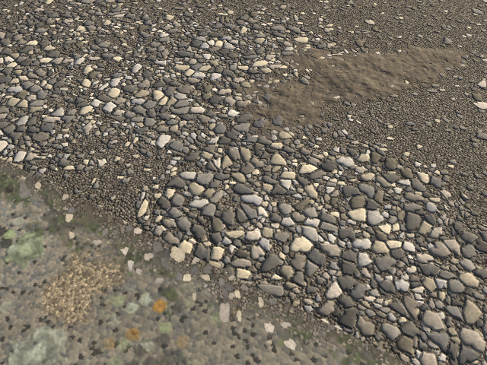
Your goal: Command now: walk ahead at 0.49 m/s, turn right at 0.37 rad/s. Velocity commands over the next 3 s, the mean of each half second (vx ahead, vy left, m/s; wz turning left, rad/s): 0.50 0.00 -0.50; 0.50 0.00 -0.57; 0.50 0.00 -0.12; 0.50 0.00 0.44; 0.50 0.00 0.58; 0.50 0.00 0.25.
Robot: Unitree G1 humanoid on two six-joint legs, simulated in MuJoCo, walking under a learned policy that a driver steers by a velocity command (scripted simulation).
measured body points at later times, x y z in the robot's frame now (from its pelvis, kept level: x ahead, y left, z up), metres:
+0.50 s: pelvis +0.27 -0.10 -0.01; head +0.30 -0.12 +0.44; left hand +0.43 +0.13 -0.12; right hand +0.31 -0.39 -0.13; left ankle +0.26 +0.07 -0.64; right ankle +0.30 -0.17 -0.74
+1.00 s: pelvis +0.52 -0.15 -0.01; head +0.53 -0.15 +0.44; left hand +0.77 +0.03 -0.12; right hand +0.44 -0.42 -0.12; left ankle +0.59 -0.05 -0.74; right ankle +0.42 -0.24 -0.66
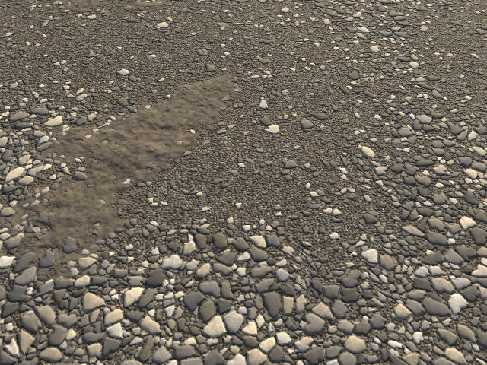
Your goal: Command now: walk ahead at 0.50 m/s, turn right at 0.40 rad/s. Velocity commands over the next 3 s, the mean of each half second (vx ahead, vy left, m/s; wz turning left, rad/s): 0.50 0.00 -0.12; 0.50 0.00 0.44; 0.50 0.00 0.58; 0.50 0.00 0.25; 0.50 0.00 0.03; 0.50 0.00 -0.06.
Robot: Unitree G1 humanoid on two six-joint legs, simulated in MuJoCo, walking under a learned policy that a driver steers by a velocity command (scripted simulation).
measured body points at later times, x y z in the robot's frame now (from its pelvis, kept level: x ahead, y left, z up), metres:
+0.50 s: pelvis +0.29 -0.17 -0.18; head +0.31 -0.20 +0.27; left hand +0.50 +0.07 -0.26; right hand +0.21 -0.44 -0.32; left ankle +0.06 +0.09 -0.65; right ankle +0.33 -0.29 -0.92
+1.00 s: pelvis +0.56 -0.15 -0.22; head +0.58 -0.14 +0.23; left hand +0.51 +0.11 -0.36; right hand +0.83 -0.33 -0.29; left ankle +0.64 -0.08 -0.92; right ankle +0.38 -0.31 -0.83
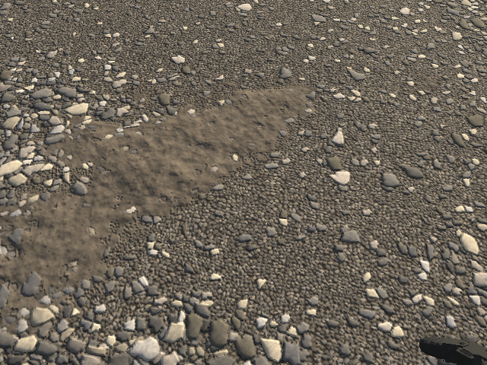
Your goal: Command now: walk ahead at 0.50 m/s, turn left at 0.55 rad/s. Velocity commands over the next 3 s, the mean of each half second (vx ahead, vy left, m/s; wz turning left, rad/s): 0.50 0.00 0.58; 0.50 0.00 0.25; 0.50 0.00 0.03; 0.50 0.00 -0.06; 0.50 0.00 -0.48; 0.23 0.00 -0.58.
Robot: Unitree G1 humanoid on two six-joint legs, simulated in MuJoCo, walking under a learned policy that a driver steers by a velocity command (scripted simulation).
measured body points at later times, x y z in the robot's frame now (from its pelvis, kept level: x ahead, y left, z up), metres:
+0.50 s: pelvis +0.28 -0.02 +0.02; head +0.31 +0.00 +0.47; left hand +0.45 +0.27 -0.05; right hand +0.38 -0.28 -0.10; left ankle +0.11 +0.05 -0.68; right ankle +0.41 -0.10 -0.71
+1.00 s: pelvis +0.51 +0.10 +0.02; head +0.54 +0.13 +0.47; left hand +0.37 +0.35 -0.12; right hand +0.83 +0.01 -0.04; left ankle +0.56 +0.23 -0.71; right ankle +0.42 -0.09 -0.68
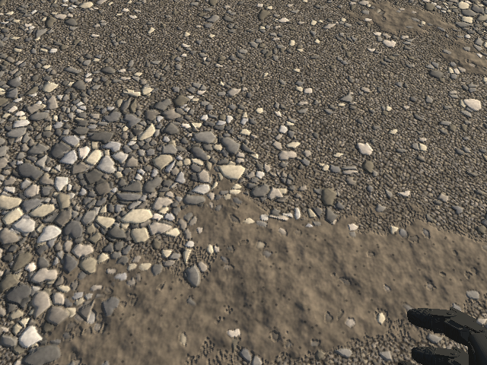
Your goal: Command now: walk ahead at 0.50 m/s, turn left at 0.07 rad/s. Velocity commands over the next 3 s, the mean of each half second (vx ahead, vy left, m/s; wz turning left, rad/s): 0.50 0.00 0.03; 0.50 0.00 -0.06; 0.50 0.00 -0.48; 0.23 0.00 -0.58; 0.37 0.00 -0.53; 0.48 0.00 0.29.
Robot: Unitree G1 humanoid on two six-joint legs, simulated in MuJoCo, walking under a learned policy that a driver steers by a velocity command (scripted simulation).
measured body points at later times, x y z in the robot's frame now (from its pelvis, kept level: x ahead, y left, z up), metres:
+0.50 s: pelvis +0.26 -0.03 +0.00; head +0.30 -0.04 +0.45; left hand +0.49 +0.20 -0.08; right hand +0.26 -0.32 -0.13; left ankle +0.10 +0.10 -0.72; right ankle +0.38 -0.14 -0.73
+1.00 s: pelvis +0.53 -0.01 +0.00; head +0.56 -0.01 +0.45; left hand +0.51 +0.27 -0.13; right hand +0.75 -0.25 -0.07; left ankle +0.66 +0.10 -0.73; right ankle +0.38 -0.14 -0.72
